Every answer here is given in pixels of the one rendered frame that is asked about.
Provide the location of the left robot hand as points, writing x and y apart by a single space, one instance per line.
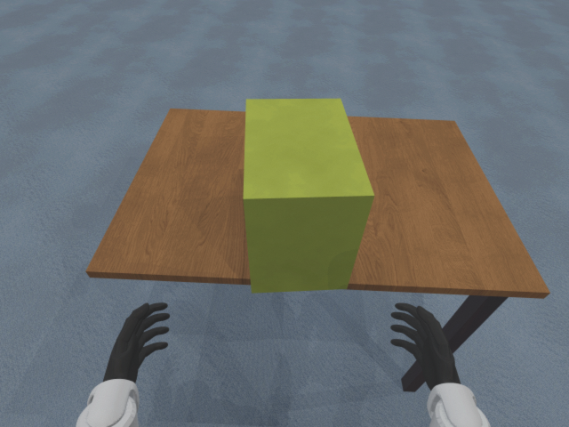
128 352

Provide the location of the carton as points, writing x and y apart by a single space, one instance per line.
307 195

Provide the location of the robot right forearm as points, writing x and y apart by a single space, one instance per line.
454 405

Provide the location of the right robot hand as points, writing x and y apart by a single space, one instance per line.
431 350

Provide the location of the robot left forearm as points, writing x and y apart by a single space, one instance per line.
113 403

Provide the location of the table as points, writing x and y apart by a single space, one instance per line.
435 226

